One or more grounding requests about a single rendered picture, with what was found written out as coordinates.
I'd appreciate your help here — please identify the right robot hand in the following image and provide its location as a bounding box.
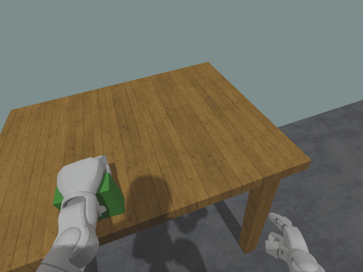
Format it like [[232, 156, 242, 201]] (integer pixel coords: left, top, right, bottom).
[[265, 212, 309, 265]]

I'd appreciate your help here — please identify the table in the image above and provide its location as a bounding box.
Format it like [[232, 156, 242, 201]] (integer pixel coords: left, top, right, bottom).
[[0, 62, 311, 272]]

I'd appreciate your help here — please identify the left robot forearm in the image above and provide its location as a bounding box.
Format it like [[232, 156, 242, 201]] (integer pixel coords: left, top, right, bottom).
[[36, 192, 99, 272]]

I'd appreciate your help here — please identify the sponge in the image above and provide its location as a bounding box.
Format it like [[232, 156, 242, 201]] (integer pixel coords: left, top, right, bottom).
[[53, 172, 125, 220]]

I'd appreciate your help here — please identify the right robot forearm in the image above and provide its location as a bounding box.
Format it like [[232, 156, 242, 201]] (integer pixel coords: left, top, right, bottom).
[[289, 250, 325, 272]]

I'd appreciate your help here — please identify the left robot hand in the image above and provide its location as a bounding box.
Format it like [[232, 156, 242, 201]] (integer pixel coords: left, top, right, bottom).
[[57, 155, 112, 217]]

